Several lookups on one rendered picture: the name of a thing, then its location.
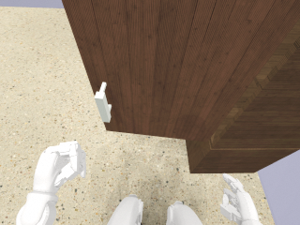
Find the cupboard door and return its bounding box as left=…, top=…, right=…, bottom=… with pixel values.
left=62, top=0, right=300, bottom=143

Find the robot right hand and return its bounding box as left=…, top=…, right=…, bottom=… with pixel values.
left=220, top=173, right=260, bottom=225

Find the robot left forearm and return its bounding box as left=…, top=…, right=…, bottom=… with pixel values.
left=16, top=191, right=59, bottom=225

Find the robot left hand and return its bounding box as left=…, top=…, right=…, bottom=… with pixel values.
left=33, top=141, right=86, bottom=194

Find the robot left thigh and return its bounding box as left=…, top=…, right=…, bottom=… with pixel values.
left=107, top=197, right=143, bottom=225

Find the robot thigh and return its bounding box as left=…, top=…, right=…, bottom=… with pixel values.
left=167, top=203, right=203, bottom=225
left=107, top=197, right=143, bottom=225

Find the handle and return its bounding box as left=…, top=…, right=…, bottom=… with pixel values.
left=94, top=82, right=112, bottom=123

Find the robot right thigh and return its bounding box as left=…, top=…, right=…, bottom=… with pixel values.
left=167, top=203, right=203, bottom=225

